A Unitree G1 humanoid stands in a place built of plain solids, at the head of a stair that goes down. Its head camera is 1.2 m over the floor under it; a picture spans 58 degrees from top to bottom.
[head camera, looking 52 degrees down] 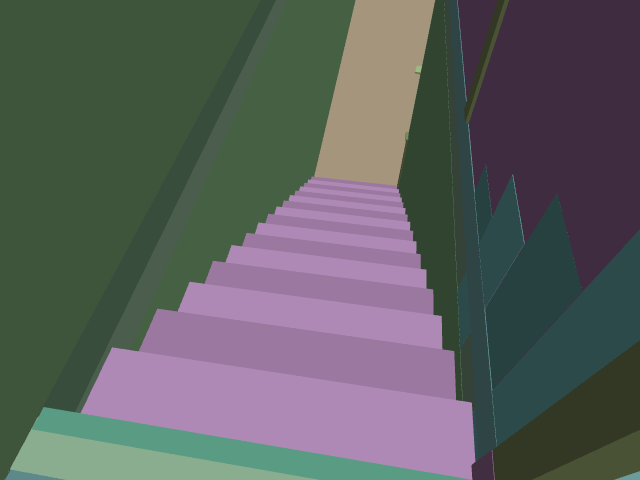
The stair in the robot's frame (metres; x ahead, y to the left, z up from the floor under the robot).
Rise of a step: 0.19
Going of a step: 0.26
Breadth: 1.20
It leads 9 degrees to the right of straight ahead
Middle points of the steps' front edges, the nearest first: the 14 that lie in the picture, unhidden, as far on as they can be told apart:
0.27 0.15 0.00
0.53 0.12 -0.19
0.78 0.08 -0.38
1.04 0.04 -0.56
1.29 0.00 -0.75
1.54 -0.04 -0.94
1.80 -0.08 -1.13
2.05 -0.12 -1.32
2.30 -0.16 -1.51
2.56 -0.20 -1.70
2.81 -0.24 -1.89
3.06 -0.28 -2.07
3.32 -0.32 -2.26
3.57 -0.36 -2.45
